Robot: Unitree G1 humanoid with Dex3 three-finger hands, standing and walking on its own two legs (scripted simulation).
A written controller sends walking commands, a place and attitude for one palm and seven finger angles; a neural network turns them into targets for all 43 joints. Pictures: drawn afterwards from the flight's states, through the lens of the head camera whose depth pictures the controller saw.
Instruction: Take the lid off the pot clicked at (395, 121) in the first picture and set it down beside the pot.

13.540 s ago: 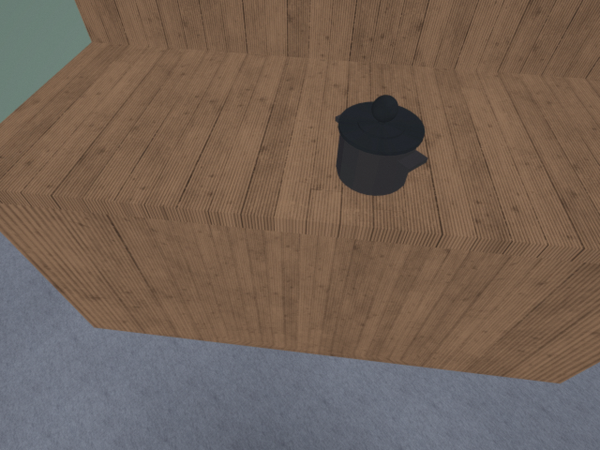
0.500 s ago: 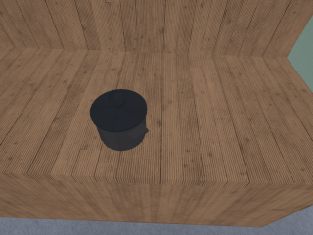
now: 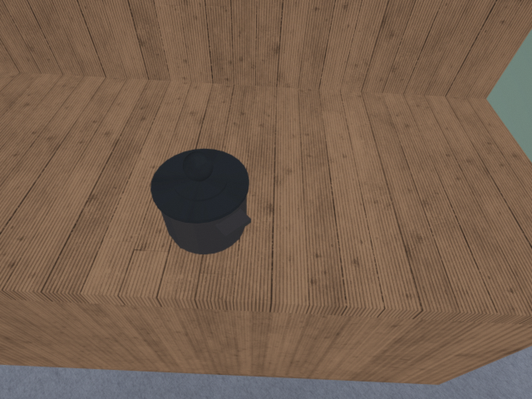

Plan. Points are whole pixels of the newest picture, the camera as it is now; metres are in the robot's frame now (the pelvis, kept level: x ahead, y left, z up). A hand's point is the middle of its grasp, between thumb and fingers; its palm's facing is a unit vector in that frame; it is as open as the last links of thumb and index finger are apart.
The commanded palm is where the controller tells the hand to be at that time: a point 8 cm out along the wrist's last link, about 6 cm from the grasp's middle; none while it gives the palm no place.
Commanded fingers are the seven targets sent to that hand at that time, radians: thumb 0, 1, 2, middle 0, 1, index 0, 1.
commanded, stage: look again from close up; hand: left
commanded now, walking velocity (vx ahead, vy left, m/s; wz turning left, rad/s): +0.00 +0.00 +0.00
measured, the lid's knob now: (198, 166) +0.43 +0.14 +0.11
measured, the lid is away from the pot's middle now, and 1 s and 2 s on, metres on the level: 0.00 0.00 0.00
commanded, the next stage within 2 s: lift the closed hand beside the body in 0.40 s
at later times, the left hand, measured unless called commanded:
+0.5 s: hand out of the picture -0.04 +0.15 -0.18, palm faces +0.03 -0.99 -0.12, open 7.3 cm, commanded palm +0.09 +0.21 -0.07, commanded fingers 0.00 0.90 0.90 -0.24 -0.35 -0.24 -0.35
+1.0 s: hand out of the picture +0.09 +0.21 -0.04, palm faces +0.23 -0.94 -0.26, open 3.6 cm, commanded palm +0.05 +0.26 +0.00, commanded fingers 0.00 0.90 0.90 -1.30 -1.50 -1.30 -1.50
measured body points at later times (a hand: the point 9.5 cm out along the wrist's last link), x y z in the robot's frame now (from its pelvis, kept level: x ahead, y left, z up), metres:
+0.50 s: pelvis +0.00 +0.01 +0.00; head +0.02 +0.03 +0.45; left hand -0.04 +0.21 -0.17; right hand -0.03 -0.18 -0.16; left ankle -0.02 +0.10 -0.74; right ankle -0.02 -0.11 -0.74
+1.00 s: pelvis -0.02 +0.00 -0.01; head -0.03 +0.00 +0.44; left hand +0.08 +0.25 -0.02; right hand +0.18 -0.21 -0.07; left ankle -0.02 +0.10 -0.74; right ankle -0.02 -0.11 -0.74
